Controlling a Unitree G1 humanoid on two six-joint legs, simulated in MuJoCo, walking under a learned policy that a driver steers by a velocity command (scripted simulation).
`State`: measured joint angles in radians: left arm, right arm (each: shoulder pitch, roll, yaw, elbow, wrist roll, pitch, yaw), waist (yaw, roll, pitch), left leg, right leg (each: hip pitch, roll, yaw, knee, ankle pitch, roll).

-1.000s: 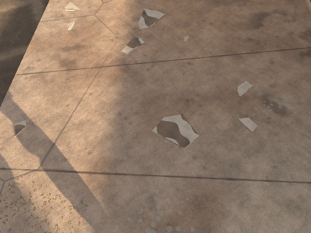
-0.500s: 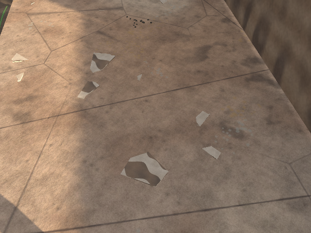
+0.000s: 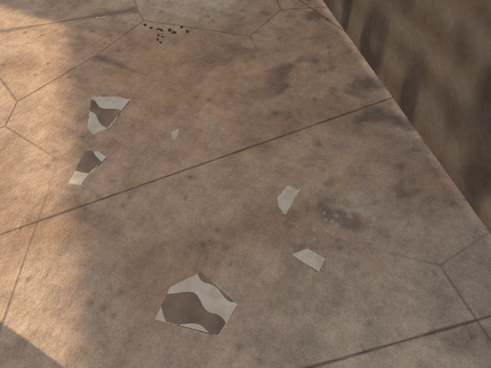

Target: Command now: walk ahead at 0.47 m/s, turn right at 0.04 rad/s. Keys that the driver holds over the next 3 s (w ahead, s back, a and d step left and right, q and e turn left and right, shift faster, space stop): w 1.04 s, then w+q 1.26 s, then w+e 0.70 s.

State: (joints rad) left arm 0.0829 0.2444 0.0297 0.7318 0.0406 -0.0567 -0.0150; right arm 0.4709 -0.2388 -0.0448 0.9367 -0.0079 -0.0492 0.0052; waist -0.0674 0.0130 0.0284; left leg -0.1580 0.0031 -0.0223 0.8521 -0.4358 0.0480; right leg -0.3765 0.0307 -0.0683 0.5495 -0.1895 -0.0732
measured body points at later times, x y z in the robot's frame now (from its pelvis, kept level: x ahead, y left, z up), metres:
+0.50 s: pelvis +0.28 +0.02 -0.01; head +0.31 +0.04 +0.44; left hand +0.24 +0.28 -0.16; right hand +0.46 -0.22 -0.11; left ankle +0.38 +0.09 -0.73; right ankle +0.08 -0.08 -0.67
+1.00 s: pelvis +0.56 +0.00 -0.01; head +0.59 -0.02 +0.44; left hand +0.76 +0.22 -0.11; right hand +0.48 -0.25 -0.15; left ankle +0.38 +0.09 -0.72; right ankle +0.67 -0.09 -0.73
